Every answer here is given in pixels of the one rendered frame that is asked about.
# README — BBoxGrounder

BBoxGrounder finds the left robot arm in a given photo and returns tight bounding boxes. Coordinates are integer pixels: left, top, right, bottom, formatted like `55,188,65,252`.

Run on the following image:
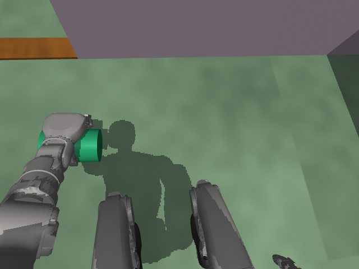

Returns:
0,136,74,269

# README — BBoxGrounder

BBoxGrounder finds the left robot hand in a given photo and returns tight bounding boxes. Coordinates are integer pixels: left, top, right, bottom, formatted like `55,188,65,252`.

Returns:
43,113,93,166

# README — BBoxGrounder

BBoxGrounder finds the right robot hand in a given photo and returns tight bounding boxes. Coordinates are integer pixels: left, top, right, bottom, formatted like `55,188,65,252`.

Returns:
273,254,301,269

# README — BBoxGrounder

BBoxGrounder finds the can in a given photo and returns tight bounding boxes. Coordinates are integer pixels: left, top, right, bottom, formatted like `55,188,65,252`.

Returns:
38,129,103,162

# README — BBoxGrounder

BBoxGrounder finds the right robot foot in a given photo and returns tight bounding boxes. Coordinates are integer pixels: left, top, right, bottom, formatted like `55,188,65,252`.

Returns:
190,214,209,269

